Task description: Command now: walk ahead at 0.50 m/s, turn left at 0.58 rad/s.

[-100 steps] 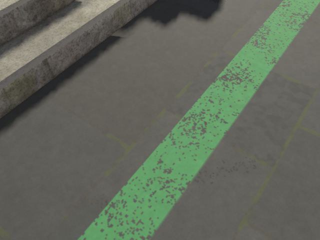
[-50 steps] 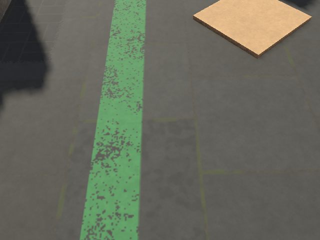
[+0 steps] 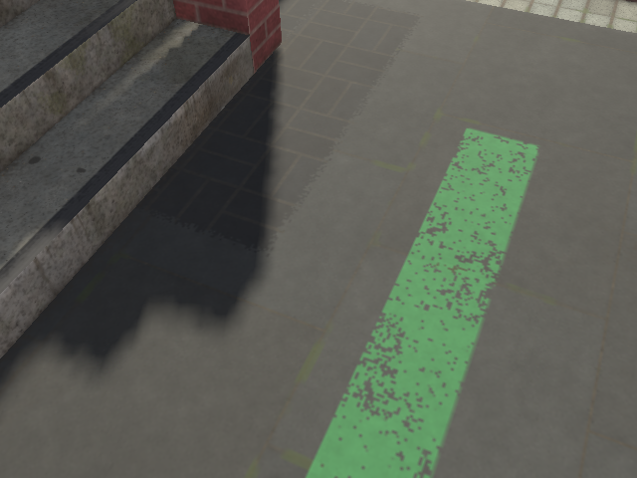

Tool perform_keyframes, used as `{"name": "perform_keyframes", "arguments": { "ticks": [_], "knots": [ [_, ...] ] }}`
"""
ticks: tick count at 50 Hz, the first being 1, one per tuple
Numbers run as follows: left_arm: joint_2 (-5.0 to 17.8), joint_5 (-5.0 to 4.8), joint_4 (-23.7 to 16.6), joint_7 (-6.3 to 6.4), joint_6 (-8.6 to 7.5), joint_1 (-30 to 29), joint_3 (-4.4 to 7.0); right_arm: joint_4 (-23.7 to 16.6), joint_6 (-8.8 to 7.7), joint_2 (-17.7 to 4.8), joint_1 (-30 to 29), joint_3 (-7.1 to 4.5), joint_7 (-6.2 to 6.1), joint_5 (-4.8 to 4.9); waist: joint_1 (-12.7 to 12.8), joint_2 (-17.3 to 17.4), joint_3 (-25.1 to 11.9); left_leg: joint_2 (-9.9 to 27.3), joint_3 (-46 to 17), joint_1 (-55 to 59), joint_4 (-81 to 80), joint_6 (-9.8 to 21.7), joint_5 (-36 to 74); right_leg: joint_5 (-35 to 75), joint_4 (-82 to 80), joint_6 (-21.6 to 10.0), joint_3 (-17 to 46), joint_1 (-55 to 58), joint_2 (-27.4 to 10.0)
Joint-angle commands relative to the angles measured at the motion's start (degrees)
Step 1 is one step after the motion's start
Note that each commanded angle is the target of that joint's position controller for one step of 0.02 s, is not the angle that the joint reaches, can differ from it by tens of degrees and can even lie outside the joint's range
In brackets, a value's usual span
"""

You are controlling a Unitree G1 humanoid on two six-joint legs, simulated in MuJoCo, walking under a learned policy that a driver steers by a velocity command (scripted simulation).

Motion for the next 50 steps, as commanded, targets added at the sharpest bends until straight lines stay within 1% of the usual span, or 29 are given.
{"name": "perform_keyframes", "arguments": {
  "ticks": [1, 3, 6, 9, 12, 16, 18, 19, 20, 21, 22, 23, 24, 25, 26, 27, 28, 30, 33, 36, 41, 42, 43, 44, 45, 46, 47, 48, 50],
  "knots": [
    [6.09, 0.29, -0.68, 0.53, 0.39, 6.26, 1.93, -6.59, -0.76, -6.69, -4.74, -2.00, 0.26, -0.51, 4.43, -7.66, 0.11, 7.73, -0.35, -22.90, 6.31, -0.89, 6.54, -5.27, -16.56, -8.49, 20.71, 19.43, -17.54],
    [5.59, 0.21, 0.17, 0.56, 0.03, 5.51, 1.85, -6.76, -0.17, -4.36, -3.97, -1.74, 0.73, 0.10, 3.22, -9.54, 0.82, 9.04, 1.16, -19.92, 4.15, -1.16, 8.62, 0.39, -19.06, -8.41, 14.01, 15.67, -15.70],
    [7.53, 0.07, 1.90, 0.55, -0.40, 6.05, 2.60, -8.15, 0.32, -2.61, -6.54, -1.28, 0.87, -0.29, 3.09, -7.41, 1.60, 9.80, 1.63, -22.22, -0.89, -2.19, 12.58, 7.89, -21.19, -10.01, 8.15, 15.87, -16.50],
    [8.88, 0.08, 3.21, 0.68, -0.02, 6.00, 2.98, -8.70, 0.04, -1.98, -9.33, -0.95, 1.51, -0.29, 3.69, -6.25, 1.59, 9.91, 2.70, -22.26, -9.48, -2.46, 20.53, 13.50, -21.45, -9.48, 1.94, 17.98, -15.97],
    [10.10, -0.31, 4.59, 0.96, 0.58, 7.31, 3.17, -9.96, -0.56, -0.86, -14.94, -0.40, 2.63, -0.29, 5.79, -5.61, 3.00, 9.08, 5.77, -19.46, -19.13, -1.63, 27.31, 14.91, -21.42, -8.13, -3.36, 18.91, -15.28],
    [12.05, -1.43, 6.58, 0.95, 1.71, 9.78, 3.78, -12.32, -0.58, -1.22, -19.71, -0.47, 3.90, -0.03, 6.53, -5.63, 4.68, 7.81, 8.74, -18.07, -26.03, 0.80, 24.15, 20.30, -19.33, -6.75, -6.65, 24.56, -17.33],
    [13.69, -1.98, 6.78, 1.19, 2.39, 9.47, 4.31, -12.75, -0.32, -2.93, -18.19, -1.34, 4.13, -0.38, 4.40, -7.10, 2.72, 4.81, 11.66, -12.92, -27.46, 3.14, 18.28, 37.51, -13.28, -5.60, -8.94, 26.96, -17.60],
    [14.56, -2.21, 6.58, 1.51, 2.88, 8.79, 4.59, -12.09, -0.10, -4.58, -14.38, -2.25, 4.04, -0.80, 1.82, -7.89, 0.51, 2.36, 13.32, -7.61, -28.20, 4.41, 15.92, 48.65, -6.20, -4.78, -10.08, 27.15, -16.96],
    [14.28, -2.45, 6.15, 1.82, 3.26, 7.68, 4.46, -9.84, -0.04, -7.06, -5.67, -3.76, 3.67, -1.00, -3.12, -6.80, -3.82, -0.27, 14.04, 3.84, -32.42, 6.21, 20.40, 52.15, 5.26, -3.08, -11.56, 23.95, -15.04],
    [12.51, -1.74, 5.32, 2.01, 2.93, 8.07, 3.71, -7.85, 0.37, -10.69, 2.87, -5.42, 2.53, -1.11, -7.19, -2.91, -8.55, 2.29, 7.87, 20.44, -34.49, 8.70, 29.91, 39.39, 21.19, -0.06, -11.64, 11.86, -12.37],
    [4.21, 1.55, 1.91, 1.06, 1.79, 14.83, 0.95, -8.82, 0.18, -18.06, 0.33, -6.07, 1.68, -1.38, 0.82, 14.78, -14.72, 20.34, -21.71, 42.68, -32.96, 19.82, 44.75, -22.26, 44.20, 4.31, -9.34, -15.54, -1.19],
    [8.81, 0.52, 2.71, 0.38, 0.40, 12.38, 1.18, -11.33, -0.35, -14.55, 2.19, -5.12, 1.84, -1.50, -3.88, 7.98, -27.42, 25.32, -34.67, 43.99, -38.50, 24.22, 43.68, -28.26, 52.41, 4.13, 4.41, -16.99, 0.23],
    [11.26, -1.65, 0.85, 0.20, 0.18, 5.78, 1.95, -11.00, -0.79, -11.46, -0.39, -4.04, 2.18, -1.68, -4.58, 3.87, -20.76, 22.56, -25.17, 38.76, -39.30, 21.32, 47.40, -23.03, 51.77, 3.36, 5.84, -19.74, -2.67],
    [10.21, -1.37, 0.19, 0.68, 0.13, 4.04, 1.48, -10.32, -0.99, -9.72, -3.13, -3.63, 2.12, -0.75, -2.36, 0.14, -13.13, 19.24, -18.19, 30.14, -39.80, 18.53, 48.00, -18.46, 46.75, 3.07, 4.60, -20.24, -4.64],
    [10.22, -0.18, 0.79, 1.36, 0.46, 3.82, 1.65, -10.55, -0.86, -8.54, -6.18, -3.33, 1.82, -0.38, -0.43, -2.01, -8.86, 17.15, -14.61, 22.48, -41.02, 16.62, 48.04, -15.60, 42.71, 3.52, 4.24, -18.49, -6.21],
    [10.91, 0.16, 0.90, 1.62, 1.29, 4.62, 2.00, -11.05, -0.69, -8.00, -8.46, -3.00, 1.51, -0.97, 1.77, -1.04, -7.14, 15.83, -12.45, 15.70, -42.70, 16.11, 49.43, -13.85, 40.44, 3.75, 4.59, -14.29, -6.99],
    [10.81, 0.22, 1.04, 1.72, 2.16, 5.46, 2.07, -11.26, -0.51, -8.18, -9.86, -2.99, 1.37, -1.66, 3.14, -0.25, -6.41, 15.01, -11.57, 11.05, -43.92, 15.92, 50.47, -12.92, 38.67, 4.12, 4.41, -11.31, -6.65],
    [8.74, 0.55, 1.54, 2.00, 3.20, 6.74, 1.52, -10.54, -0.46, -8.92, -10.62, -3.21, 0.93, -1.95, 4.34, 0.31, -6.76, 13.77, -8.86, 6.33, -44.07, 16.04, 55.22, -11.47, 33.55, 5.53, 3.41, -8.64, -5.51],
    [7.08, 0.83, 0.88, 2.23, 3.86, 3.86, 0.90, -9.32, 0.52, -9.80, -9.99, -3.47, -0.27, -1.22, 3.69, 1.36, -8.03, 11.49, -7.30, 5.00, -42.83, 14.41, 53.23, -5.44, 24.86, 6.86, 3.44, -7.72, -3.58],
    [6.72, 0.23, 0.41, 1.72, 4.35, 0.50, 0.63, -8.61, 1.79, -9.10, -9.93, -3.13, -1.14, -0.99, 2.41, 2.96, -8.65, 10.35, -7.55, 5.18, -41.99, 12.06, 44.63, 1.05, 17.35, 7.01, 3.73, -5.65, -2.56],
    [7.54, 0.01, -1.07, 1.00, 4.03, -3.40, 0.92, -6.76, 2.43, -7.46, -8.31, -2.09, -0.86, -1.51, 0.37, 5.43, -6.64, 11.88, -12.30, 7.95, -38.05, 11.01, 37.80, -1.51, 7.57, 5.09, 3.93, -2.21, -1.87],
    [7.48, 0.10, -1.08, 0.83, 3.71, -2.80, 1.04, -6.63, 2.45, -6.92, -8.86, -1.77, -0.83, -1.31, 1.04, 5.72, -6.23, 11.63, -13.28, 8.38, -36.62, 10.24, 36.19, -0.42, 3.41, 4.07, 3.64, -0.17, -1.77],
    [7.02, 0.26, -0.74, 0.67, 3.27, -1.42, 1.08, -6.54, 2.40, -6.10, -9.78, -1.34, -0.86, -1.03, 2.52, 5.71, -5.68, 10.23, -13.47, 7.69, -35.06, 8.63, 33.08, 5.66, -3.91, 2.66, 3.16, 4.21, -1.95],
    [8.29, 1.17, -1.07, 0.79, 2.83, -1.12, 1.25, -6.15, 2.07, -4.35, -7.98, -0.73, -0.84, -1.50, 2.23, 3.61, -5.55, 7.58, -12.75, 5.52, -32.88, 5.80, 27.33, 17.02, -8.17, 0.60, 6.60, 9.77, -6.06],
    [12.38, 2.26, -2.01, 1.18, 2.86, -1.47, 1.86, -5.98, 1.59, -2.36, -2.95, -0.07, -0.78, -2.97, -1.38, -6.92, -8.20, 2.05, -7.43, 1.38, -26.01, 2.46, 11.42, 35.77, -6.27, -4.22, 15.12, 17.02, -15.83],
    [9.37, 2.82, -0.87, 1.26, 3.42, -1.38, 1.20, -5.29, 1.61, -3.19, -0.82, -0.22, -1.01, -2.44, -1.93, -14.36, -8.77, -0.96, -2.75, -1.77, -22.43, -0.95, -3.48, 37.84, -7.09, -12.96, 22.48, 17.17, -21.44],
    [6.25, 1.81, -0.60, 0.93, 3.48, -0.57, 0.29, -5.36, 1.93, -6.16, -3.50, -0.77, -1.25, -2.59, 0.17, -13.55, -7.91, 1.11, -1.67, -2.80, -18.96, -2.95, -6.40, 33.51, -8.78, -15.55, 25.41, 16.18, -22.35],
    [6.26, 1.40, 0.01, 0.77, 3.54, 0.32, 0.27, -5.77, 2.44, -7.15, -6.71, -1.32, -1.43, -2.09, 1.78, -12.66, -7.46, 1.42, -1.20, -4.35, -15.73, -3.89, -7.03, 30.08, -9.21, -14.89, 24.70, 17.03, -21.02],
    [8.46, 0.52, 0.28, 0.82, 3.79, -0.83, 0.82, -4.97, 3.94, -7.07, -7.48, -1.79, -1.54, -1.80, 1.81, -10.45, -6.11, 2.85, -0.79, -5.09, -10.12, -5.97, -7.31, 25.05, -9.69, -13.03, 21.43, 15.33, -19.43]
  ]
}}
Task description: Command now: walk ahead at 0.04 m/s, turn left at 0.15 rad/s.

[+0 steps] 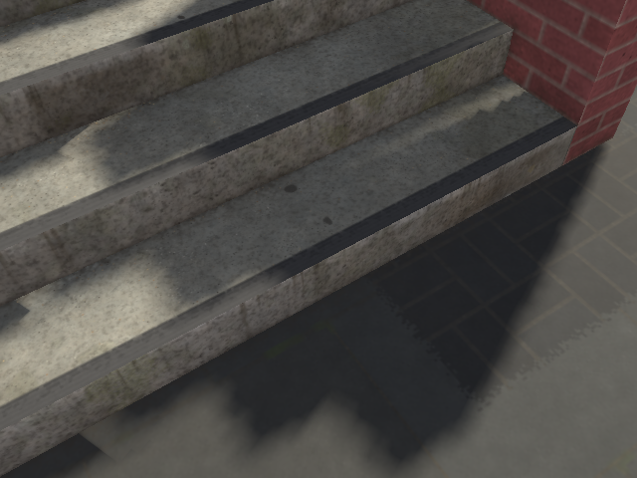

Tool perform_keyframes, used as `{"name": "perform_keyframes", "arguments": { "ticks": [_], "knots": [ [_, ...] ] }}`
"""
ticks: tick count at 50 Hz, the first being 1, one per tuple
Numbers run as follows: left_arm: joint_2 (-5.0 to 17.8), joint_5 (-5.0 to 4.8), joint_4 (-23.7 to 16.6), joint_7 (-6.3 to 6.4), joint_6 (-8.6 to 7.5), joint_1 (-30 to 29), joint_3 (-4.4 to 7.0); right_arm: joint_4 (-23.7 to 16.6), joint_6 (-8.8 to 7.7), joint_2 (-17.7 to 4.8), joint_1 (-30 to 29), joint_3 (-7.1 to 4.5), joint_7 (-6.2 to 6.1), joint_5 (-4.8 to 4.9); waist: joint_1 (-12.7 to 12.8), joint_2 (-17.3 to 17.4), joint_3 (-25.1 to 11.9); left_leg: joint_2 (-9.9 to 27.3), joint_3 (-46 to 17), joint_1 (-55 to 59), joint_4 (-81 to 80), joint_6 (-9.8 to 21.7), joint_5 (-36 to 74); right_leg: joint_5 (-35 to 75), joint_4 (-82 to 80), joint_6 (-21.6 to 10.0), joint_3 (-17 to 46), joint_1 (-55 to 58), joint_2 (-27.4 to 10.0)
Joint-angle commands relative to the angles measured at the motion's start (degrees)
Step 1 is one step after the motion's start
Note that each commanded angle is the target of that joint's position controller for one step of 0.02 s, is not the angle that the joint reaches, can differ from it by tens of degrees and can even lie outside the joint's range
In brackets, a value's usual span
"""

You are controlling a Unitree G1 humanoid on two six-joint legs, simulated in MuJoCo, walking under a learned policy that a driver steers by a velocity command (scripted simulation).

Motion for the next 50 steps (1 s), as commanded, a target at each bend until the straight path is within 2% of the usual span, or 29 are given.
{"name": "perform_keyframes", "arguments": {
  "ticks": [1, 3, 4, 6, 7, 8, 9, 10, 11, 13, 15, 34, 35, 36, 37, 38, 39, 40, 41, 42, 43, 44, 45, 46, 47, 48, 49, 50],
  "knots": [
    [9.79, -0.83, -2.86, 0.22, -0.14, -1.80, 2.43, -1.97, 0.96, -6.42, 2.98, -2.39, -0.30, 0.40, -1.16, -9.29, -6.40, 4.71, -0.35, -3.89, 5.43, -2.96, -2.13, 23.00, -8.85, -11.60, 17.29, 10.89, -16.29],
    [8.65, -0.91, -2.50, 0.07, 0.72, -3.48, 2.28, -0.60, 0.88, -2.99, 3.23, -1.32, -0.06, 0.56, -1.25, -10.52, -5.64, 4.64, 2.71, 1.32, -4.84, -3.11, 3.18, 20.71, -8.59, -9.14, 11.65, 8.44, -11.92],
    [8.26, -1.01, -2.06, 0.04, 1.12, -3.01, 2.19, 0.15, 0.73, -2.32, 3.39, -1.20, 0.07, 0.62, -1.07, -11.18, -6.17, 4.25, 3.81, 3.89, -9.88, -2.95, 7.92, 20.01, -7.80, -8.86, 10.27, 8.59, -10.85],
    [7.47, -1.45, -1.10, -0.12, 1.38, -1.67, 1.88, 1.60, 0.57, -2.36, 4.21, -1.32, 0.39, 0.44, -1.48, -11.42, -6.89, 3.39, 5.48, 9.99, -21.90, -1.63, 19.12, 14.27, -6.67, -7.39, 8.54, 8.10, -9.08],
    [7.00, -1.42, -0.47, -0.31, 1.02, 0.11, 1.66, 1.22, 0.57, -3.87, 3.06, -1.48, 0.44, -0.17, -0.67, -10.05, -7.03, 4.93, 3.37, 12.78, -23.05, -0.45, 22.97, 8.86, -6.89, -5.20, 8.61, 6.44, -8.46],
    [6.63, -0.74, -0.23, -0.65, 0.49, 0.68, 1.38, 0.35, 0.62, -6.44, 2.11, -1.83, 0.26, -0.67, 0.30, -6.38, -6.92, 8.85, -0.25, 14.44, -22.19, 1.32, 27.93, 3.14, -5.64, -2.71, 7.31, 4.03, -7.18],
    [5.58, -0.38, -0.10, -0.90, 0.13, 2.00, 1.22, 1.62, 0.63, -8.11, 1.21, -2.38, 0.35, -0.50, 2.79, 2.01, -5.71, 8.90, -0.65, 9.18, -20.48, 3.98, 20.98, -2.51, -5.57, -0.25, 2.55, 5.56, -3.09],
    [6.41, 0.03, 0.37, -0.86, 0.08, -0.35, 1.27, 1.20, 0.28, -5.13, 0.23, -1.74, 0.67, -0.53, 1.05, 1.46, -4.17, 8.30, -0.78, 5.34, -21.97, 4.83, 15.13, -2.24, -3.90, 1.42, 1.36, 7.95, -2.42],
    [6.53, -0.18, 0.52, -0.75, 0.13, -1.45, 1.44, 1.71, -0.13, -3.83, 0.20, -1.25, 0.74, -0.94, 0.90, 1.00, -2.86, 8.20, -0.86, 3.73, -22.80, 4.35, 13.42, -0.72, -3.40, 1.60, 1.22, 8.43, -2.39],
    [6.40, -0.56, 1.31, -0.09, 0.53, -1.13, 1.50, 2.58, -1.08, -4.55, 0.56, -1.31, 0.56, -0.81, 0.79, 1.08, -1.38, 7.66, -0.40, 3.26, -22.63, 3.24, 16.55, 2.97, -2.62, 1.13, 1.41, 8.39, -2.62],
    [6.22, -0.76, 2.24, 0.25, 0.70, -0.35, 1.57, 3.70, -1.72, -4.28, 2.00, -1.12, 0.30, -0.56, 0.77, 1.30, -1.44, 7.47, -0.10, 3.58, -22.09, 2.84, 18.91, 4.98, -2.40, 1.05, 1.48, 9.00, -2.72],
    [6.39, -1.32, 12.73, 2.10, 2.22, 2.14, 2.31, 12.66, -2.84, -2.35, 4.47, 0.02, 0.09, 0.09, 0.54, -1.05, -0.29, 5.94, 1.96, 5.91, -22.89, 3.02, 23.71, 8.24, -3.58, 2.29, 1.22, 11.27, -2.50],
    [5.74, -1.32, 13.61, 2.15, 2.32, 3.06, 2.14, 13.61, -2.75, -2.11, 5.52, 0.08, 0.02, 0.14, 0.47, -0.48, -1.42, 5.63, 2.13, 6.41, -23.89, 3.29, 17.88, 3.25, -3.23, 2.29, 0.09, 11.62, -1.55],
    [5.55, -1.55, 14.07, 2.21, 2.41, 3.01, 2.14, 14.16, -2.52, -2.99, 6.06, -0.23, -0.10, 0.44, 0.08, 0.66, -0.41, 5.63, 1.37, 5.91, -25.17, 4.32, 8.16, -4.51, -1.29, 2.14, -1.78, 9.88, 0.21],
    [5.49, -1.84, 14.05, 2.23, 2.30, 2.40, 2.20, 14.20, -2.33, -4.77, 6.28, -0.79, -0.22, 0.76, -0.59, 2.88, 1.51, 7.06, -1.44, 5.01, -27.28, 6.22, -3.33, -12.28, 2.05, 1.89, -3.75, 6.36, 1.99],
    [5.37, -1.96, 13.37, 2.12, 1.81, 0.89, 2.17, 14.19, -2.39, -6.34, 7.21, -1.24, -0.28, 0.99, -1.57, 5.64, 4.02, 10.63, -6.72, 4.57, -30.75, 8.67, -12.49, -15.60, 6.17, 1.65, -4.79, 1.44, 2.63],
    [5.05, -2.27, 12.42, 1.77, 0.92, -0.60, 2.05, 14.24, -2.76, -8.02, 7.93, -1.77, -0.31, 1.28, -2.29, 8.78, 6.47, 15.47, -13.32, 4.73, -34.24, 11.50, -17.35, -15.09, 10.91, 1.01, -4.71, -3.02, 2.01],
    [4.59, -2.66, 11.75, 1.33, -0.16, -1.51, 1.89, 14.47, -3.33, -8.62, 8.22, -2.11, -0.37, 1.57, -2.57, 10.12, 8.76, 19.18, -18.44, 3.52, -36.22, 13.96, -17.34, -14.05, 14.18, -0.12, -2.63, -5.03, -0.20],
    [4.59, -3.09, 11.69, 0.78, -1.21, -1.02, 1.95, 14.40, -3.93, -7.91, 7.47, -2.04, -0.40, 1.60, -1.85, 10.15, 9.93, 20.69, -19.80, 4.54, -36.40, 14.96, -13.96, -14.83, 15.08, -1.28, -1.38, -7.07, -1.80],
    [4.48, -3.40, 11.91, 0.19, -2.12, 0.03, 1.92, 14.12, -4.36, -7.08, 6.23, -1.94, -0.32, 1.80, -0.86, 9.83, 10.13, 20.67, -18.53, 5.85, -35.30, 14.62, -9.83, -16.03, 12.38, -2.43, -1.04, -7.06, -2.76],
    [4.32, -3.54, 12.86, -0.35, -2.87, 2.65, 1.98, 13.69, -4.46, -6.60, 4.25, -1.86, -0.19, 2.26, 1.05, 8.61, 9.23, 19.06, -15.12, 4.99, -33.36, 13.12, -6.14, -14.30, 5.86, -3.41, -1.70, -2.07, -2.73],
    [4.40, -3.45, 15.37, -0.63, -3.28, 7.99, 2.39, 13.05, -4.37, -6.24, 1.79, -1.74, -0.03, 2.48, 3.77, 6.80, 7.24, 15.78, -10.25, 0.92, -30.40, 11.08, -1.71, -7.82, -1.26, -3.59, -3.53, 8.46, -1.01],
    [5.41, -2.87, 17.93, -0.72, -3.28, 13.08, 3.05, 12.37, -4.47, -4.97, 0.66, -1.36, 0.09, 2.03, 5.36, 3.49, 4.90, 11.93, -5.36, -2.88, -23.90, 9.13, 5.28, -3.56, -3.18, -2.92, -2.13, 17.13, -0.21],
    [9.55, -2.49, 19.25, -0.61, -3.40, 19.68, 4.19, 11.20, -4.89, -1.32, -0.30, -0.28, 0.24, 1.42, 7.23, -8.73, 1.51, 5.28, 3.55, -9.46, -6.53, 5.20, 9.88, -9.56, -10.78, -6.09, 13.40, 24.85, -9.47],
    [15.10, -1.91, 19.93, -1.43, -3.76, 24.25, 5.05, 8.96, -5.66, -0.96, -0.51, -0.38, -0.27, 1.56, 7.46, -20.87, -0.77, -0.22, 5.60, -18.54, 8.66, 2.64, -1.64, -9.65, -19.17, -13.99, 36.64, 29.27, -20.91],
    [11.00, -1.24, 18.75, -1.46, -4.38, 19.00, 3.49, 9.81, -6.18, -3.72, 1.01, -1.09, -0.25, 2.50, 4.18, -13.27, 1.98, 2.87, 0.79, -21.25, 18.02, 2.86, -3.36, -3.53, -18.52, -15.55, 37.35, 25.99, -23.16],
    [8.22, -1.38, 17.13, -1.23, -4.61, 14.33, 2.72, 10.98, -6.51, -4.04, 2.63, -1.23, 0.17, 2.71, 2.06, -9.49, 4.34, 5.07, 0.45, -21.09, 20.99, 3.41, 0.78, 8.12, -16.33, -14.01, 28.73, 23.07, -21.27],
    [7.55, -1.44, 16.15, -1.14, -4.47, 11.76, 2.42, 12.24, -6.53, -3.48, 3.70, -1.32, 0.37, 2.13, 0.80, -7.69, 3.07, 6.80, 1.92, -19.63, 20.45, 3.56, 4.49, 17.75, -15.05, -11.81, 21.09, 22.27, -18.24]
  ]
}}
Over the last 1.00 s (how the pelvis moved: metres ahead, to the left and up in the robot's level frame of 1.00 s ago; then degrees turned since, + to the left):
0.39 0.08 0.00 31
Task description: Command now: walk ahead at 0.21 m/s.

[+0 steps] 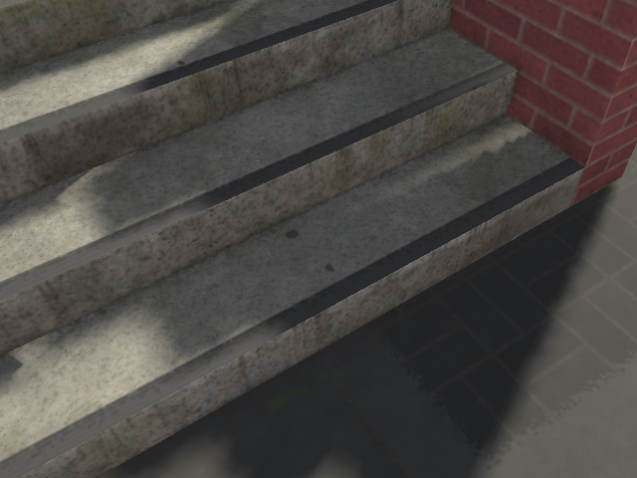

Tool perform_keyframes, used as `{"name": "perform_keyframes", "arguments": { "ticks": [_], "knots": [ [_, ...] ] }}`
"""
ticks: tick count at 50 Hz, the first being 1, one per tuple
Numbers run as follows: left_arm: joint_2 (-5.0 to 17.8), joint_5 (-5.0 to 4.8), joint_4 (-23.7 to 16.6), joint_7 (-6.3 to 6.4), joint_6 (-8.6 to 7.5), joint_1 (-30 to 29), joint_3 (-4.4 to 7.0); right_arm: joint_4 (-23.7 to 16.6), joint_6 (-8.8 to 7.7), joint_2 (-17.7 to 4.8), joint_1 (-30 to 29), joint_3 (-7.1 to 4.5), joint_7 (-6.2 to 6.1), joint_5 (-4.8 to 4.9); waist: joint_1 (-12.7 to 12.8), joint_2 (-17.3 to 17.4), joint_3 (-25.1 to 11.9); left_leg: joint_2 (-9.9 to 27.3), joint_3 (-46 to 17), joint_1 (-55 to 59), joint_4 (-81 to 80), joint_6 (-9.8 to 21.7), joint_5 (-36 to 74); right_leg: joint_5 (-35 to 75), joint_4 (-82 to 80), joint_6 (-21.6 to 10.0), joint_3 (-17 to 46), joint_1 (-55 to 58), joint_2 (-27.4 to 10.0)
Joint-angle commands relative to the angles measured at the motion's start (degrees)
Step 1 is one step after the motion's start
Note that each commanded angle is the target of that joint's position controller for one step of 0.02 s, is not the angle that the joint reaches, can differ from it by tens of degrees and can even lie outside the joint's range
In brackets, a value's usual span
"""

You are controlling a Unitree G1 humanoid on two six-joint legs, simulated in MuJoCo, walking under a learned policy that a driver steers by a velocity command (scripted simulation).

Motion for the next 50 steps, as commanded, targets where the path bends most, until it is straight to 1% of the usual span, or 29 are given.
{"name": "perform_keyframes", "arguments": {
  "ticks": [1, 2, 3, 4, 5, 6, 7, 8, 9, 10, 11, 12, 13, 14, 15, 16, 17, 18, 19, 20, 21, 22, 23, 25, 27, 33, 38, 50],
  "knots": [
    [6.75, 0.03, -2.19, 0.18, -0.37, 0.91, 0.46, -3.85, -1.75, -5.11, -3.53, -1.40, 0.25, -0.59, -0.06, -6.81, 3.18, 4.49, -0.07, -21.60, 7.96, 0.33, 4.82, 34.27, -14.36, -7.67, 18.58, 13.51, -17.01],
    [5.08, 0.11, -2.03, 0.52, 0.25, 1.09, -0.18, -3.85, -1.43, -4.82, -4.47, -1.62, 0.44, -0.83, -0.03, -7.34, 2.06, 4.86, 1.32, -18.87, 5.33, -0.19, 7.43, 40.08, -14.25, -6.37, 13.64, 12.58, -14.53],
    [4.32, 0.53, -1.50, 0.88, 0.76, 2.17, -0.60, -3.84, -1.06, -3.24, -4.99, -1.35, 0.72, -0.83, 0.02, -8.00, 1.05, 4.31, 2.75, -16.54, 2.46, -0.88, 9.54, 44.52, -13.98, -5.91, 10.64, 11.88, -12.90],
    [4.19, 0.84, -1.12, 1.35, 1.21, 2.68, -0.90, -4.00, -0.67, -1.55, -5.81, -0.96, 0.86, -0.77, -0.13, -7.79, 0.32, 4.03, 3.50, -14.78, -1.68, -1.61, 11.04, 47.53, -13.62, -6.01, 8.51, 11.50, -11.89],
    [4.78, 1.04, -1.19, 1.84, 1.60, 2.10, -1.04, -4.32, -0.33, -0.45, -7.10, -0.57, 0.82, -0.83, -0.29, -7.47, 0.06, 3.83, 3.94, -12.62, -6.43, -2.19, 12.67, 49.19, -13.32, -5.96, 6.69, 10.25, -11.18],
    [6.21, 1.15, -1.33, 2.24, 1.95, 1.43, -0.90, -4.82, -0.12, 0.33, -8.91, -0.15, 0.70, -0.90, -0.14, -7.23, -0.18, 3.46, 4.44, -9.94, -11.34, -2.53, 14.18, 49.40, -13.09, -5.95, 5.38, 8.55, -10.68],
    [7.70, 1.11, -1.24, 2.46, 2.28, 1.50, -0.63, -5.15, 0.12, 0.34, -10.43, 0.09, 0.58, -0.98, 0.32, -7.40, -0.60, 2.85, 5.11, -7.37, -14.92, -2.74, 15.41, 49.47, -12.79, -6.15, 4.87, 7.25, -10.69],
    [8.72, 0.99, -0.97, 2.53, 2.57, 1.86, -0.38, -5.24, 0.43, -0.36, -11.23, 0.07, 0.49, -0.96, 0.63, -7.83, -1.10, 2.39, 5.46, -5.26, -16.96, -2.82, 16.57, 49.34, -12.53, -6.51, 5.13, 6.40, -11.22],
    [8.97, 0.78, -0.72, 2.50, 2.78, 1.90, -0.27, -5.14, 0.74, -1.26, -11.41, -0.05, 0.43, -0.84, 0.61, -8.16, -1.33, 2.23, 5.31, -3.49, -18.40, -2.65, 18.03, 48.69, -12.42, -6.89, 5.67, 5.70, -11.88],
    [8.68, 0.46, -0.58, 2.42, 2.91, 1.49, -0.27, -5.00, 0.99, -2.00, -11.53, -0.17, 0.41, -0.78, 0.41, -8.31, -1.00, 2.22, 4.99, -2.16, -19.81, -2.18, 19.28, 47.31, -12.21, -7.09, 6.24, 5.11, -12.38],
    [8.18, 0.04, -0.54, 2.31, 2.99, 0.65, -0.33, -4.84, 1.11, -2.55, -11.60, -0.30, 0.41, -0.89, -0.06, -8.14, -0.39, 2.17, 4.82, -0.95, -21.76, -1.40, 20.40, 45.48, -11.65, -6.95, 6.70, 4.65, -12.63],
    [7.91, -0.47, -0.68, 2.22, 3.06, -0.75, -0.32, -4.43, 1.00, -2.92, -11.03, -0.46, 0.45, -1.24, -1.08, -7.48, 0.13, 1.97, 4.97, 1.26, -25.44, -0.35, 22.92, 42.87, -10.45, -6.30, 6.81, 3.95, -12.32],
    [7.60, -0.73, -0.34, 2.09, 3.09, -0.47, -0.29, -3.76, 0.86, -3.86, -9.97, -0.83, 0.35, -1.82, -1.89, -5.98, -0.02, 1.79, 4.60, 4.88, -29.97, 0.84, 27.57, 39.95, -8.86, -5.02, 6.92, 3.46, -11.10],
    [7.46, -0.19, 0.21, 1.90, 2.90, 1.36, -0.20, -3.26, 0.75, -6.47, -8.30, -1.63, -0.05, -2.30, -2.21, -3.25, -1.10, 3.92, 1.87, 9.85, -32.31, 2.14, 38.92, 36.17, -6.54, -2.85, 6.24, 2.68, -8.85],
    [6.60, 1.40, 0.32, 1.73, 2.50, 4.67, -0.31, -3.16, 0.87, -10.07, -6.94, -2.41, -0.41, -2.32, -0.17, 1.09, -4.84, 8.20, -1.99, 17.90, -27.70, 4.67, 54.96, 25.19, -3.61, -0.41, 4.57, -0.93, -5.27],
    [2.12, 1.40, 1.60, 1.95, 2.91, 9.17, -1.32, -1.96, 1.23, -7.44, -6.35, -1.78, -0.23, -2.07, 1.20, 5.76, -9.23, 11.68, -5.57, 23.17, -25.41, 9.96, 57.12, 11.60, -1.68, 2.37, 2.82, -4.43, -3.19],
    [1.68, 1.64, 4.08, 2.87, 4.71, 10.14, -1.59, 0.72, 1.42, -1.87, 0.12, 0.09, -0.17, -3.60, -1.56, 4.89, -8.07, 16.21, -9.05, 22.48, -27.77, 11.04, 57.25, -3.19, -0.12, 1.73, 1.53, -4.20, -2.04],
    [2.32, 1.79, 3.46, 3.20, 5.65, 8.20, -1.27, 1.09, 1.82, -2.12, -1.94, 0.28, -0.29, -3.40, -0.53, 6.59, -5.37, 15.76, -10.22, 17.08, -30.40, 10.69, 52.70, -7.26, -1.12, 1.55, 1.71, -2.24, -1.13],
    [3.05, 0.54, 0.99, 3.34, 6.29, 3.12, -1.04, -1.62, 1.58, -4.12, -12.28, -0.41, 0.40, -1.69, 1.95, 4.77, -3.28, 11.42, -9.14, 12.64, -30.02, 9.27, 40.71, -1.98, -4.39, 3.13, 3.03, -3.08, -1.89],
    [4.24, 0.93, 0.83, 3.48, 6.83, 2.20, -1.04, -2.80, 1.36, -5.10, -16.03, -0.66, 0.66, -1.22, 2.13, 3.50, -2.11, 9.32, -6.45, 9.08, -30.36, 7.43, 33.96, 1.45, -7.10, 3.31, 2.57, -1.43, -2.03],
    [4.54, 1.14, 1.44, 3.50, 7.09, 3.30, -1.07, -2.79, 1.14, -5.12, -16.72, -0.77, 0.75, -1.21, 2.28, 2.41, -1.97, 7.49, -4.28, 7.72, -30.40, 5.98, 31.69, 3.40, -7.71, 3.47, 2.20, -0.29, -2.15],
    [5.03, 0.94, 2.08, 3.43, 7.07, 3.98, -0.99, -2.40, 0.91, -4.72, -16.25, -0.79, 0.84, -1.11, 1.88, 0.64, -1.79, 6.08, -2.42, 7.79, -29.62, 5.02, 33.46, 5.51, -7.59, 3.25, 2.33, 0.15, -2.33],
    [4.93, 0.80, 2.40, 3.31, 6.94, 4.03, -1.04, -1.46, 0.70, -4.35, -15.04, -0.79, 0.88, -1.09, 1.49, -0.34, -2.39, 5.19, -1.32, 8.76, -28.09, 4.58, 37.38, 9.12, -7.65, 3.02, 2.61, 0.93, -2.67],
    [5.36, 0.90, 2.58, 3.11, 6.57, 3.62, -0.96, 0.12, 0.48, -4.04, -12.79, -0.85, 0.79, -1.18, 0.65, -1.16, -4.37, 4.89, -0.62, 11.75, -26.10, 4.99, 43.91, 14.34, -7.21, 2.93, 2.69, 1.50, -3.16],
    [5.03, 0.81, 2.42, 3.00, 6.35, 2.67, -1.03, 1.11, 0.77, -4.01, -12.36, -0.92, 0.57, -1.26, 0.31, -1.56, -5.23, 4.89, -0.54, 12.95, -25.48, 5.53, 45.66, 15.98, -7.03, 3.01, 2.63, 1.78, -3.33],
    [4.06, 0.70, 2.82, 3.04, 6.55, 2.49, -1.29, 2.79, 2.03, -3.82, -13.49, -1.07, 0.08, -1.26, 0.16, -1.92, -2.26, 4.08, 0.11, 11.02, -26.64, 5.03, 38.17, 12.08, -7.82, 2.74, 2.15, 0.27, -3.20],
    [3.63, 0.76, 3.08, 3.07, 6.10, 3.12, -1.50, 3.89, 2.74, -3.74, -13.83, -1.12, -0.37, -1.39, -0.16, -1.80, -0.21, 3.53, 0.29, 10.57, -27.76, 4.22, 31.98, 7.69, -8.78, 2.42, 2.10, -2.12, -3.38],
    [1.90, 0.82, 3.38, 3.29, 4.89, 6.50, -1.90, 5.63, 3.36, -3.13, -13.41, -0.92, -0.78, -1.58, -0.72, -2.01, 2.21, 3.17, 0.04, 9.86, -29.71, 3.21, 23.41, 0.03, -10.37, 1.92, 2.23, -5.93, -3.59]
  ]
}}
Over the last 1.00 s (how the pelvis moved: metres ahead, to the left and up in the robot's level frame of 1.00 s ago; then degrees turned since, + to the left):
0.08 -0.01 0.00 0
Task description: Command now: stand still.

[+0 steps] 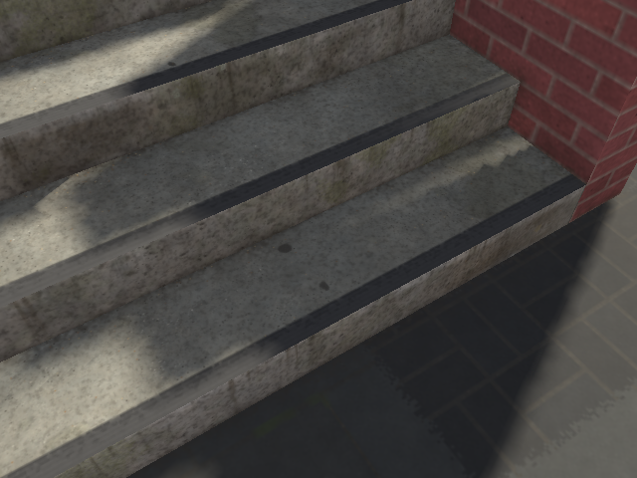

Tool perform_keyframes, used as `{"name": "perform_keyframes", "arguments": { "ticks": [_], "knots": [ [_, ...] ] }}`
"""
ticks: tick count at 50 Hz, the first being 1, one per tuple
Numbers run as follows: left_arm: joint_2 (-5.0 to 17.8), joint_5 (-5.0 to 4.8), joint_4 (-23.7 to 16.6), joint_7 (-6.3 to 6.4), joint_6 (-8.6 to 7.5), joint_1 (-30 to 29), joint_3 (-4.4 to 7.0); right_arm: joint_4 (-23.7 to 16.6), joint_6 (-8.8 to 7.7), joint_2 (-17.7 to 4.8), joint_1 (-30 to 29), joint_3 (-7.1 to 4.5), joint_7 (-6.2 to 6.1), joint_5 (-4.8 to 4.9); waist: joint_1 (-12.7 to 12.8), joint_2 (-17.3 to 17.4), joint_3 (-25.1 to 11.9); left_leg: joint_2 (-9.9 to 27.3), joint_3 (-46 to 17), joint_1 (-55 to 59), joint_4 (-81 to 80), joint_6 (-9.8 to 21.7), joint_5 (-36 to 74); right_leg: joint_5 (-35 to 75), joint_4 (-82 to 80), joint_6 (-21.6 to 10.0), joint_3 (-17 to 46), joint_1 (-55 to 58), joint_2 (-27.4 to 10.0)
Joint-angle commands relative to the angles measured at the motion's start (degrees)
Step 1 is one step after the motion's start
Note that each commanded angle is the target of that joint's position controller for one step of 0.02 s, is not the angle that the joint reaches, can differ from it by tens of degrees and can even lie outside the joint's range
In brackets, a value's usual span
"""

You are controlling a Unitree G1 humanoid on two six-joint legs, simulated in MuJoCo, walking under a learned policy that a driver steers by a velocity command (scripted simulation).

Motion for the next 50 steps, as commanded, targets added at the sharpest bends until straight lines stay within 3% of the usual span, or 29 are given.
{"name": "perform_keyframes", "arguments": {
  "ticks": [1, 4, 5, 6, 8, 10, 13, 14, 15, 16, 17, 18, 19, 21, 23, 26, 30, 34, 37, 40, 41, 42, 43, 44, 45, 46, 47, 49, 50],
  "knots": [
    [5.04, -0.03, -0.59, 0.21, -0.51, 4.94, 0.77, -1.82, -0.39, -6.07, -1.17, -0.86, -0.20, -0.07, -0.28, -0.19, 0.63, 3.56, -4.57, 11.41, -3.43, 2.39, 4.78, 4.36, -7.39, -0.77, 1.96, -14.58, -2.37],
    [4.42, -0.08, -0.07, 0.31, -0.62, 7.04, 0.74, -1.01, -0.34, -5.47, 0.22, -0.69, -0.22, -0.08, -0.20, -0.59, -0.29, 2.89, -3.98, 11.42, -3.63, 2.24, -2.00, -1.26, -8.14, -1.21, 1.86, -14.39, -2.20],
    [4.11, 2.22, -0.40, 0.30, -0.20, 6.56, 0.37, 0.97, 0.09, -3.00, 5.41, 0.26, 0.46, -1.46, -1.64, -2.96, 0.39, 3.90, -5.07, 9.91, -3.98, 2.12, -10.05, -10.69, -11.66, -4.09, 7.93, -14.36, -5.41],
    [5.69, 1.99, -1.25, 0.17, 0.06, 5.52, 0.94, 0.92, 0.20, -3.70, 5.16, -0.05, 0.82, -1.61, -1.17, -4.55, 3.40, 1.44, -2.64, 5.67, -1.09, 1.89, -15.92, -18.07, -13.75, -5.81, 10.49, -14.08, -6.66],
    [9.08, 1.09, -1.59, 0.23, 0.09, 6.52, 2.00, -1.94, -0.26, -3.83, -0.59, -0.14, 1.63, -2.03, 1.16, -7.77, 9.10, -1.34, 3.18, -4.51, 7.75, 1.32, -14.75, -25.48, -19.30, -9.71, 18.10, -11.73, -13.05],
    [8.93, 1.06, -0.95, 0.36, -0.45, 7.62, 2.35, -4.43, -1.59, -2.84, -2.74, 0.15, 2.40, -2.29, 1.87, -8.93, 11.84, 1.87, 2.96, -11.30, 12.15, 1.63, -12.76, -19.70, -20.89, -11.84, 20.53, -7.08, -17.04],
    [8.36, 1.60, -0.14, 0.06, -1.54, 8.79, 2.83, -6.01, -3.95, -3.18, -0.75, -0.17, 3.05, -1.59, 1.20, -8.07, 11.61, 2.13, 4.50, -11.04, 6.21, 2.56, -14.44, -4.88, -15.74, -11.53, 15.77, -0.40, -15.52],
    [8.34, 1.27, -0.38, -0.12, -1.77, 7.53, 2.96, -4.85, -4.61, -2.53, 4.09, -0.28, 3.12, -1.07, -1.12, -7.38, 10.18, 0.65, 5.94, -3.07, 1.18, 2.95, -11.28, 0.45, -12.26, -10.51, 12.91, -3.15, -14.01],
    [11.26, -3.42, -2.82, 0.12, -2.15, 3.97, 3.70, -2.09, -5.78, -7.41, 10.18, -2.51, 2.51, 3.30, -4.75, -4.26, 6.62, 0.04, 3.35, 8.45, -0.09, 3.37, -7.85, 12.27, -4.91, -7.86, 9.20, -9.84, -10.94],
    [9.24, -3.61, -4.90, 0.03, -2.98, 1.33, 2.96, 0.26, -6.65, -10.81, 19.87, -3.74, 2.31, 3.49, -8.54, 4.15, 1.66, 6.11, -9.20, 20.31, -5.85, 6.93, -10.01, 21.30, 11.69, -4.24, 2.31, -18.50, -4.51],
    [5.31, -2.34, -6.76, -0.04, -4.28, 2.32, 1.89, 1.97, -6.93, -13.52, 29.04, -4.28, 2.47, 2.94, -10.08, 16.56, -5.11, 18.82, -33.97, 32.80, -15.91, 13.69, -15.02, 1.75, 32.59, -0.30, -0.62, -31.50, 3.12],
    [4.80, -2.88, -7.58, -0.63, -5.51, 0.72, 2.09, 1.73, -7.77, -9.50, 26.56, -2.55, 2.61, 1.13, -7.37, 11.67, -4.77, 22.97, -41.97, 30.87, -19.46, 14.62, -17.77, -6.73, 44.37, -1.20, 7.59, -36.78, 2.23],
    [5.48, -3.94, -8.31, -1.32, -6.23, -0.86, 2.42, 0.08, -8.37, -7.50, 20.90, -1.65, 2.66, 0.74, -5.06, 7.40, 0.10, 22.49, -35.17, 26.03, -19.18, 13.27, -15.38, -3.05, 48.50, -3.02, 9.07, -39.50, -0.84],
    [6.52, -3.36, -8.53, -1.72, -6.71, -2.26, 3.37, -1.64, -8.61, -4.76, 15.21, -0.39, 3.26, 0.39, -2.16, 2.19, 2.86, 17.70, -21.34, 19.84, -20.77, 9.88, -7.85, 7.17, 43.81, -4.77, 7.19, -37.93, -5.84],
    [7.36, -2.72, -8.33, -1.96, -5.78, -1.74, 4.45, -1.42, -8.03, -3.53, 16.04, 0.37, 3.17, 0.06, -1.08, 3.62, 2.16, 13.26, -12.26, 17.71, -21.21, 7.51, 2.16, 11.56, 40.06, -4.29, 5.18, -34.27, -7.47],
    [5.52, -2.30, -9.81, -2.18, -4.28, -5.34, 4.67, -0.74, -7.51, -5.52, 19.28, 0.67, 2.15, -0.11, -0.93, 2.96, 3.21, 12.72, -8.42, 16.57, -22.33, 8.57, 10.74, 14.05, 36.50, -1.69, 2.95, -37.38, -8.25],
    [5.37, -1.89, -14.70, -2.16, -4.34, -16.26, 4.22, -1.80, -6.81, -7.17, 19.94, 0.78, 1.09, -0.58, -2.79, 2.27, 5.71, 12.36, -6.00, 15.23, -24.41, 9.08, 12.75, 21.24, 22.85, 0.49, 1.76, -40.83, -7.72],
    [4.76, -2.13, -17.68, -3.12, -5.02, -24.47, 3.40, -1.52, -6.65, -7.76, 23.50, 0.55, 0.74, -0.04, -4.74, 2.58, 6.81, 12.44, -3.31, 17.44, -25.27, 8.50, 14.27, 26.71, 10.93, -0.19, -0.67, -38.30, -5.02],
    [5.18, -2.49, -19.89, -4.17, -5.77, -28.27, 3.16, -1.31, -6.34, -8.18, 24.19, 0.12, 0.73, 0.40, -4.25, 3.21, 7.01, 14.38, -2.43, 22.71, -22.72, 8.16, 18.86, 25.38, 5.61, -2.20, -0.54, -37.61, -3.88],
    [8.55, -2.39, -19.98, -4.64, -6.36, -23.68, 4.42, -2.35, -5.88, -10.57, 21.21, -0.88, 0.61, 0.08, 0.51, 6.08, 0.91, 15.60, -1.60, 27.53, -13.04, 6.40, 42.31, 20.30, 3.91, -5.32, -1.83, -28.26, -0.26],
    [10.75, -2.42, -18.25, -4.41, -6.41, -16.55, 5.54, -2.77, -5.36, -11.35, 19.85, -1.20, 0.61, -0.27, 4.49, 7.43, -4.04, 14.83, -0.70, 27.74, -4.68, 5.51, 50.72, 19.77, 3.55, -6.81, -2.76, -19.81, 1.63],
    [13.20, -2.42, -15.09, -3.93, -6.12, -6.25, 6.82, -3.50, -5.01, -10.79, 18.61, -0.92, 0.68, -0.45, 9.20, 7.38, -9.98, 12.64, 0.38, 22.28, 7.23, 3.91, 50.78, 21.93, 2.64, -8.62, -2.10, -5.58, 1.52],
    [17.31, -1.54, -12.48, -3.11, -5.53, 4.74, 7.79, -5.01, -5.15, -8.30, 19.54, 0.14, 0.74, -1.50, 11.11, -0.02, -18.74, 8.79, 1.85, 6.92, 25.81, 2.54, 29.06, 22.81, 5.73, -11.61, 11.61, 14.39, -10.13],
    [18.38, -0.53, -11.23, -3.86, -5.61, 6.42, 7.66, -4.00, -6.42, 1.23, 28.57, 2.55, 2.01, -0.59, 4.74, -16.49, -27.39, -3.02, -3.20, -14.10, 44.87, -0.03, -22.21, 10.01, -2.98, -21.27, 40.96, 30.66, -22.59],
    [15.23, 3.35, -10.19, -3.23, -4.28, 5.25, 6.95, -4.22, -6.75, -6.85, 23.68, -0.03, 1.85, -0.75, 5.49, -4.95, -19.05, -1.62, -5.65, -16.11, 50.83, 2.55, -19.94, 12.19, -8.58, -17.48, 39.49, 19.62, -21.07],
    [12.18, 2.75, -11.49, -2.98, -4.49, -2.26, 5.90, -5.66, -7.11, -6.29, 18.99, -0.02, 1.76, -0.89, 2.45, -2.97, -9.92, 1.50, -4.75, -16.84, 49.85, 3.11, -13.01, 16.76, -9.09, -15.45, 28.83, 9.11, -18.94],
    [8.80, 2.09, -11.87, -3.16, -4.87, -5.88, 4.81, -6.04, -7.41, -4.97, 17.50, 0.39, 1.70, -1.22, 0.70, -0.10, -6.20, 3.80, -4.38, -14.49, 46.01, 3.17, -9.37, 23.39, -10.97, -14.27, 22.54, 1.08, -16.92],
    [6.46, 1.00, -10.64, -2.97, -5.39, -7.29, 3.53, -5.94, -6.00, -4.38, 18.68, 0.52, 2.15, -2.71, -2.41, -2.38, -4.94, 5.63, -4.17, -7.75, 41.51, 2.54, -8.05, 29.60, -13.38, -12.41, 14.60, -8.15, -13.53],
    [6.64, 1.10, -10.32, -3.02, -5.75, -6.75, 3.35, -5.73, -5.34, -4.08, 19.19, 0.52, 2.37, -2.70, -2.75, -3.63, -5.66, 4.89, -2.80, -5.59, 42.02, 2.24, -8.61, 34.40, -13.66, -12.81, 12.64, -9.86, -12.96]
  ]
}}
Over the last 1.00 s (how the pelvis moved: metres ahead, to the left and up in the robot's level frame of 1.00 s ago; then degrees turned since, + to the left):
0.08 0.02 0.00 0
